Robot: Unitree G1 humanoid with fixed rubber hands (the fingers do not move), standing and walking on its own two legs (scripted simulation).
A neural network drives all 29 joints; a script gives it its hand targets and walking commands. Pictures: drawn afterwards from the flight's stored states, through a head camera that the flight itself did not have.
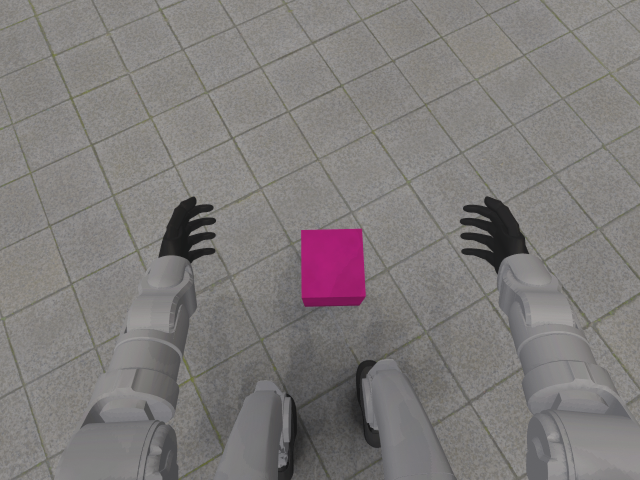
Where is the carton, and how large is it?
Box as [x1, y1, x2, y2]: [301, 229, 365, 306]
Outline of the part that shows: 301,230 301,283 302,299 304,305 358,305 365,296 361,229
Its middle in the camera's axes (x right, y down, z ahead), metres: +0.04 +0.08 +1.01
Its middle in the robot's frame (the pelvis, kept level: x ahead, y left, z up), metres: +0.48 -0.04 -0.60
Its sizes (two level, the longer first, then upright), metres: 0.168 0.151 0.169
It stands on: the floor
